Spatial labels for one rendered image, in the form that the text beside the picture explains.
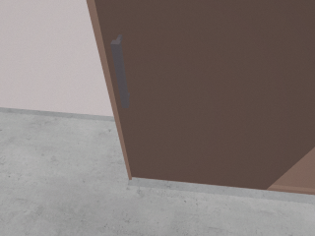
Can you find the wardrobe door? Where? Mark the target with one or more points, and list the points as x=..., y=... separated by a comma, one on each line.
x=222, y=92
x=301, y=174

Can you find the handle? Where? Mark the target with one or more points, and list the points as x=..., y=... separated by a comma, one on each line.
x=118, y=60

